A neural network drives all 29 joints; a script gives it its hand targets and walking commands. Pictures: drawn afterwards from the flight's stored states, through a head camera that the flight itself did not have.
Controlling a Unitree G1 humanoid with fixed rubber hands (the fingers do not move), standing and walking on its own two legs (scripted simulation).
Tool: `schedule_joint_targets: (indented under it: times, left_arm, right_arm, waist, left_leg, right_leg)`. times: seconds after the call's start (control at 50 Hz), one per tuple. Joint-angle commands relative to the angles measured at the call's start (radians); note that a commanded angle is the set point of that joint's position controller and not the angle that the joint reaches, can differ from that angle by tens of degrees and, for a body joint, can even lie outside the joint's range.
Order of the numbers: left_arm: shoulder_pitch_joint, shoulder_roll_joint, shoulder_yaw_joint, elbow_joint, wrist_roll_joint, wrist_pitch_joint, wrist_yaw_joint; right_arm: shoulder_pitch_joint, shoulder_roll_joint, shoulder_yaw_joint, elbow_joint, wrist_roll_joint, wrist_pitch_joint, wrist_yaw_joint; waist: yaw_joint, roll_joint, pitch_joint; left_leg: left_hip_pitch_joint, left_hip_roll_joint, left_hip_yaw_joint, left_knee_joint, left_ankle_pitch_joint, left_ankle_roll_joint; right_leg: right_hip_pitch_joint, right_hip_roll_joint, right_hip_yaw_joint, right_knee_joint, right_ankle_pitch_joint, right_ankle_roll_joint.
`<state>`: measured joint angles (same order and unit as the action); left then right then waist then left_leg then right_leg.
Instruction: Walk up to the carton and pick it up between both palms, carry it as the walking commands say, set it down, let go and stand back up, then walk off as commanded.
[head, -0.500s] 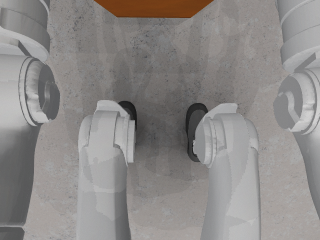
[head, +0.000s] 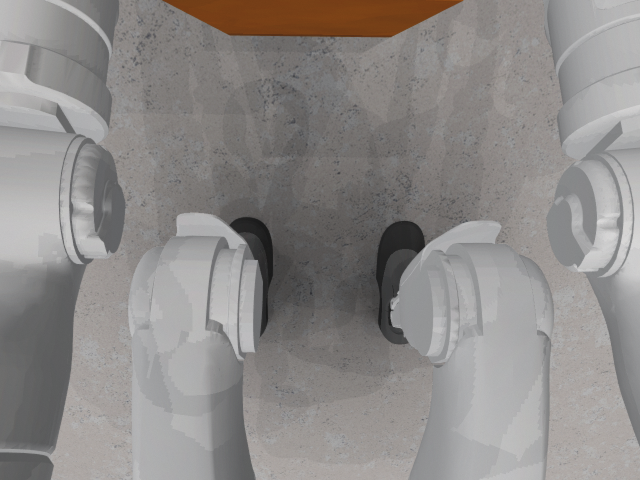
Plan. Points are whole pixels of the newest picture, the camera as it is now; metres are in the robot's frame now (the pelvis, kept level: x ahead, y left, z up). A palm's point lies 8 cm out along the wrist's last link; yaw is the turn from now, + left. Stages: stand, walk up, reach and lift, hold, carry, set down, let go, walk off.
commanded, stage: reach and lift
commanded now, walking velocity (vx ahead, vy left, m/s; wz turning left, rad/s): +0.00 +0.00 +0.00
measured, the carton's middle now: out of the picture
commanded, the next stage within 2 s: none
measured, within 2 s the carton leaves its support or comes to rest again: leaves its support in 1.38 s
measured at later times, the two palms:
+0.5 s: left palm out of the picture +0.57 +0.18 -0.17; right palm out of the picture +0.57 -0.11 -0.17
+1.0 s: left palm out of the picture +0.57 +0.19 -0.17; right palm out of the picture +0.57 -0.12 -0.18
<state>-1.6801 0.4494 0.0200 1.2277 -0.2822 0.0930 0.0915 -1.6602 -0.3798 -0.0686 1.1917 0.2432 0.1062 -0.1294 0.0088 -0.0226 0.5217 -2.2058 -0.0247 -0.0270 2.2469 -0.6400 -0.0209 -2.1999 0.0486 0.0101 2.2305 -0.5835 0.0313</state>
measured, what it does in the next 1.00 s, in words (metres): stands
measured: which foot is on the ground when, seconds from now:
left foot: down 0.00-1.00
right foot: down 0.00-1.00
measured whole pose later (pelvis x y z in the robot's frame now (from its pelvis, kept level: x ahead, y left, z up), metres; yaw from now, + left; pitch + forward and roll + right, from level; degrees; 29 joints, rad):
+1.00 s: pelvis +0.00 +0.00 -0.01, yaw +2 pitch +32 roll +0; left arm -1.62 0.41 0.13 1.13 -0.17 0.19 0.01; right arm -1.57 -0.24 -0.33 0.98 0.01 0.21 0.00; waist 0.00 0.00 0.52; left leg -2.19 -0.06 -0.02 2.27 -0.64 -0.03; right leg -2.18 0.07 0.04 2.28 -0.67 0.05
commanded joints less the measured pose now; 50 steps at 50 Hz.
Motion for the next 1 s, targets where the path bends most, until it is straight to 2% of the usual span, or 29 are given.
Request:
schedule_joint_targets:
  times: [0.0,0.04,0.06,0.08,0.12,0.16,0.22,0.28,0.3,0.32,0.36,0.4,0.42,0.44,0.46,0.48,0.54,0.56,0.58,0.62,0.64,0.7,0.74,0.76,0.86,0.92,0.94,0.96,0.98]
  left_arm:
    - [-0.329,0.123,0.016,-0.121,0.002,-0.032,0.000]
    - [-0.342,0.119,0.013,-0.167,-0.001,-0.039,0.002]
    - [-0.333,0.106,0.013,-0.160,0.001,-0.038,0.004]
    - [-0.342,0.103,0.010,-0.170,0.002,-0.039,0.005]
    - [-0.369,0.111,0.017,-0.142,0.005,-0.029,0.006]
    - [-0.414,0.109,0.012,-0.156,0.001,-0.027,0.002]
    - [-0.405,0.076,0.018,-0.115,0.014,-0.026,-0.004]
    - [-0.428,0.041,0.009,-0.117,0.021,-0.028,-0.018]
    - [-0.435,0.025,0.003,-0.123,0.028,-0.030,-0.023]
    - [-0.441,0.006,-0.007,-0.126,0.021,-0.028,-0.028]
    - [-0.449,-0.029,-0.002,-0.119,0.034,-0.029,-0.036]
    - [-0.442,-0.081,0.003,-0.119,0.057,-0.024,-0.049]
    - [-0.458,-0.115,-0.002,-0.136,0.053,-0.023,-0.058]
    - [-0.472,-0.196,-0.014,-0.142,0.051,-0.020,-0.074]
    - [-0.497,-0.281,-0.037,-0.159,0.049,-0.018,-0.091]
    - [-0.517,-0.350,-0.035,-0.166,0.059,-0.013,-0.109]
    - [-0.561,-0.645,-0.067,-0.201,0.077,0.013,-0.191]
    - [-0.555,-0.716,-0.070,-0.200,0.076,0.026,-0.214]
    - [-0.551,-0.778,-0.074,-0.208,0.079,0.035,-0.234]
    - [-0.514,-0.865,-0.068,-0.209,0.096,0.053,-0.267]
    - [-0.512,-0.891,-0.074,-0.228,0.098,0.059,-0.281]
    - [-0.482,-0.944,-0.075,-0.247,0.091,0.078,-0.312]
    - [-0.477,-0.963,-0.095,-0.275,0.081,0.085,-0.324]
    - [-0.477,-0.966,-0.095,-0.275,0.073,0.087,-0.327]
    - [-0.472,-0.974,-0.122,-0.290,0.056,0.097,-0.337]
    - [-0.475,-0.986,-0.130,-0.304,0.047,0.099,-0.341]
    - [-0.489,-0.986,-0.140,-0.315,0.039,0.096,-0.339]
    - [-0.496,-0.989,-0.137,-0.317,0.035,0.097,-0.337]
    - [-0.489,-0.989,-0.141,-0.310,0.030,0.096,-0.337]
  right_arm:
    - [-0.313,-0.111,-0.007,-0.124,-0.004,-0.033,-0.002]
    - [-0.301,-0.116,-0.024,-0.147,-0.016,-0.039,-0.005]
    - [-0.312,-0.105,-0.014,-0.150,-0.013,-0.041,-0.006]
    - [-0.307,-0.115,-0.026,-0.145,-0.022,-0.040,-0.009]
    - [-0.346,-0.123,-0.025,-0.133,-0.020,-0.033,-0.013]
    - [-0.378,-0.102,-0.022,-0.147,-0.027,-0.025,-0.010]
    - [-0.376,-0.069,-0.012,-0.126,-0.027,-0.022,-0.004]
    - [-0.382,-0.032,-0.010,-0.117,-0.045,-0.019,0.005]
    - [-0.382,-0.013,-0.017,-0.108,-0.045,-0.019,0.010]
    - [-0.379,-0.014,-0.026,-0.103,-0.060,-0.021,0.011]
    - [-0.392,0.019,-0.030,-0.112,-0.077,-0.020,0.015]
    - [-0.366,0.052,-0.054,-0.094,-0.110,-0.017,0.025]
    - [-0.376,0.092,-0.060,-0.102,-0.126,-0.016,0.032]
    - [-0.403,0.164,-0.049,-0.126,-0.126,-0.013,0.051]
    - [-0.410,0.235,-0.047,-0.119,-0.138,-0.010,0.069]
    - [-0.438,0.313,-0.034,-0.138,-0.143,-0.006,0.091]
    - [-0.440,0.628,-0.024,-0.145,-0.173,0.025,0.183]
    - [-0.449,0.683,-0.019,-0.161,-0.185,0.035,0.206]
    - [-0.430,0.750,-0.019,-0.162,-0.189,0.049,0.228]
    - [-0.419,0.853,-0.004,-0.183,-0.188,0.070,0.269]
    - [-0.390,0.892,-0.008,-0.176,-0.197,0.081,0.285]
    - [-0.362,0.921,-0.005,-0.195,-0.209,0.106,0.313]
    - [-0.336,0.945,-0.001,-0.203,-0.208,0.117,0.324]
    - [-0.340,0.950,0.011,-0.207,-0.208,0.120,0.327]
    - [-0.318,0.970,0.032,-0.216,-0.200,0.136,0.335]
    - [-0.301,0.985,0.048,-0.204,-0.191,0.143,0.340]
    - [-0.314,0.985,0.056,-0.213,-0.184,0.142,0.338]
    - [-0.322,0.987,0.062,-0.226,-0.176,0.141,0.337]
    - [-0.320,0.988,0.071,-0.217,-0.176,0.144,0.337]
  waist:
    - [0.022,0.029,-1.435]
    - [-0.005,0.024,-1.451]
    - [0.005,0.026,-1.460]
    - [-0.012,0.036,-1.448]
    - [0.002,0.048,-1.419]
    - [-0.001,0.025,-1.373]
    - [0.018,0.030,-1.324]
    - [-0.001,0.019,-1.295]
    - [0.006,0.031,-1.290]
    - [-0.018,0.035,-1.293]
    - [-0.011,0.045,-1.272]
    - [-0.031,0.051,-1.253]
    - [-0.047,0.044,-1.244]
    - [-0.039,0.053,-1.240]
    - [-0.062,0.060,-1.231]
    - [-0.050,0.067,-1.221]
    - [-0.054,0.061,-1.146]
    - [-0.072,0.030,-1.130]
    - [-0.075,0.036,-1.112]
    - [-0.042,0.032,-1.068]
    - [-0.049,0.023,-1.049]
    - [-0.064,0.015,-1.022]
    - [-0.071,0.038,-1.011]
    - [-0.070,0.014,-1.011]
    - [-0.074,0.016,-1.000]
    - [-0.064,0.015,-1.007]
    - [-0.075,0.011,-1.020]
    - [-0.062,0.025,-1.027]
    - [-0.070,0.005,-1.029]
  left_leg:
    - [0.642,0.004,0.035,-0.147,0.520,0.000]
    - [0.673,-0.003,0.029,-0.139,0.561,-0.002]
    - [0.699,-0.005,0.027,-0.139,0.588,-0.001]
    - [0.709,-0.007,0.027,-0.134,0.596,-0.001]
    - [0.688,-0.006,0.033,-0.149,0.523,-0.002]
    - [0.650,-0.008,0.030,-0.163,0.466,-0.001]
    - [0.630,-0.012,0.039,-0.164,0.445,0.002]
    - [0.605,-0.013,0.039,-0.169,0.419,0.003]
    - [0.605,-0.015,0.043,-0.174,0.413,0.000]
    - [0.611,-0.015,0.038,-0.171,0.416,-0.003]
    - [0.604,-0.022,0.043,-0.172,0.413,-0.002]
    - [0.608,-0.028,0.041,-0.176,0.417,-0.010]
    - [0.609,-0.031,0.034,-0.177,0.423,-0.009]
    - [0.623,-0.039,0.034,-0.174,0.427,-0.006]
    - [0.627,-0.044,0.033,-0.173,0.433,-0.008]
    - [0.624,-0.049,0.038,-0.169,0.442,-0.011]
    - [0.602,-0.069,0.044,-0.170,0.418,-0.009]
    - [0.569,-0.071,0.042,-0.169,0.404,-0.008]
    - [0.565,-0.073,0.049,-0.166,0.393,-0.006]
    - [0.536,-0.077,0.060,-0.163,0.382,-0.001]
    - [0.517,-0.080,0.059,-0.162,0.381,0.003]
    - [0.493,-0.080,0.062,-0.155,0.348,0.005]
    - [0.494,-0.077,0.065,-0.146,0.342,0.006]
    - [0.474,-0.078,0.060,-0.145,0.340,0.009]
    - [0.468,-0.074,0.065,-0.137,0.340,0.011]
    - [0.460,-0.076,0.070,-0.136,0.337,0.013]
    - [0.463,-0.074,0.066,-0.133,0.341,0.014]
    - [0.484,-0.073,0.069,-0.135,0.348,0.016]
    - [0.459,-0.074,0.072,-0.133,0.344,0.016]
  right_leg:
    - [0.603,0.004,-0.053,-0.106,0.445,0.008]
    - [0.608,0.010,-0.051,-0.109,0.466,0.006]
    - [0.602,0.012,-0.056,-0.109,0.479,0.008]
    - [0.565,0.015,-0.056,-0.115,0.475,0.006]
    - [0.582,0.012,-0.052,-0.124,0.420,0.003]
    - [0.571,0.014,-0.055,-0.131,0.374,0.003]
    - [0.568,0.017,-0.047,-0.145,0.355,0.003]
    - [0.580,0.021,-0.046,-0.153,0.346,0.003]
    - [0.591,0.025,-0.048,-0.154,0.347,0.004]
    - [0.589,0.025,-0.051,-0.151,0.349,0.002]
    - [0.595,0.031,-0.045,-0.157,0.347,-0.001]
    - [0.590,0.037,-0.053,-0.158,0.347,0.002]
    - [0.581,0.041,-0.054,-0.157,0.356,0.000]
    - [0.584,0.047,-0.053,-0.155,0.351,-0.004]
    - [0.565,0.049,-0.062,-0.152,0.352,-0.006]
    - [0.578,0.051,-0.057,-0.151,0.365,-0.007]
    - [0.536,0.061,-0.069,-0.139,0.333,-0.012]
    - [0.551,0.060,-0.075,-0.135,0.331,-0.015]
    - [0.527,0.063,-0.079,-0.134,0.310,-0.017]
    - [0.511,0.067,-0.077,-0.131,0.296,-0.020]
    - [0.497,0.067,-0.079,-0.124,0.303,-0.025]
    - [0.487,0.066,-0.085,-0.116,0.275,-0.032]
    - [0.472,0.065,-0.079,-0.115,0.273,-0.036]
    - [0.493,0.065,-0.076,-0.111,0.287,-0.037]
    - [0.492,0.059,-0.072,-0.108,0.296,-0.040]
    - [0.505,0.060,-0.064,-0.113,0.298,-0.043]
    - [0.503,0.059,-0.069,-0.105,0.307,-0.043]
    - [0.502,0.058,-0.063,-0.113,0.307,-0.045]
    - [0.526,0.056,-0.063,-0.112,0.315,-0.043]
